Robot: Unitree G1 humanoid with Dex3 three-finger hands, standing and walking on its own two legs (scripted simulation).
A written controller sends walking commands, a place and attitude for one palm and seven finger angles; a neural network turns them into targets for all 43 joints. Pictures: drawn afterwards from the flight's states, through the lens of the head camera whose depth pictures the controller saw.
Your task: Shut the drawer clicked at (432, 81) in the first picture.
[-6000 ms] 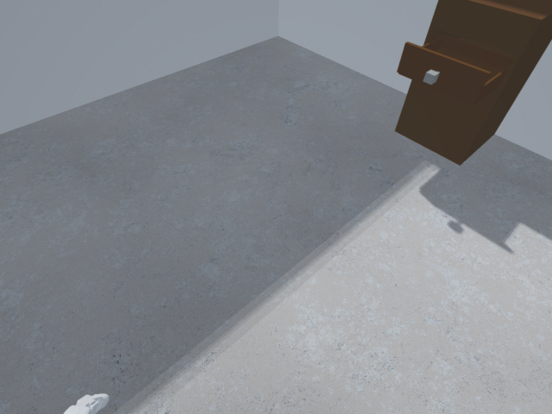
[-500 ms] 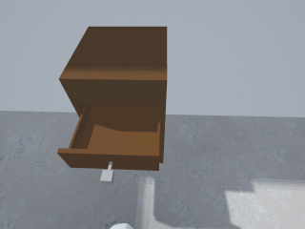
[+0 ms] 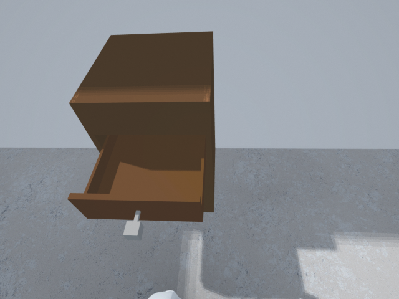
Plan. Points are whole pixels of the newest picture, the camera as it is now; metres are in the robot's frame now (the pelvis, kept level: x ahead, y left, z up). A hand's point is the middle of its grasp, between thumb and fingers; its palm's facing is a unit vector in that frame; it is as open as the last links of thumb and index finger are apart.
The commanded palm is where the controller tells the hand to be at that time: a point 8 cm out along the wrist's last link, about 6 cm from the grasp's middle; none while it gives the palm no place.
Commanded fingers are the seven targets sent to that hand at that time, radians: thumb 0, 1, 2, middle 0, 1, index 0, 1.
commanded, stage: come to a stop and stand still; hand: left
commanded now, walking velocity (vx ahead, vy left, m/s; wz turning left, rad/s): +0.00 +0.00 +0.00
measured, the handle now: (135, 224) +0.34 +0.24 -0.21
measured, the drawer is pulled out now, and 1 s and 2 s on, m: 0.25 0.25 0.25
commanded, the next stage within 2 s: look again from close up in 0.76 s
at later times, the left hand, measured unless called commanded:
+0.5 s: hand out of the picture -0.03 +0.15 -0.15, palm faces +0.07 -0.98 -0.21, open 7.3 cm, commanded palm none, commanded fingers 0.00 0.90 0.90 -0.20 -0.30 -0.20 -0.30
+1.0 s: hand out of the picture -0.07 +0.16 -0.17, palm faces +0.05 -0.98 -0.17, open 7.4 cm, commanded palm none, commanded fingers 0.00 0.90 0.90 -0.20 -0.30 -0.20 -0.30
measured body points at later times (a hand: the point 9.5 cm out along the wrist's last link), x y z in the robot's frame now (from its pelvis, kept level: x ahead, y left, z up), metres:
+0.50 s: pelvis -0.04 -0.02 +0.02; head -0.04 -0.03 +0.47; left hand -0.03 +0.21 -0.14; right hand -0.06 -0.23 -0.15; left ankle -0.07 +0.12 -0.72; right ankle -0.01 -0.10 -0.72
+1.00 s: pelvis -0.05 +0.00 +0.01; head -0.05 +0.00 +0.46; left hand -0.07 +0.21 -0.15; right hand -0.08 -0.21 -0.15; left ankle -0.07 +0.12 -0.72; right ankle -0.01 -0.10 -0.72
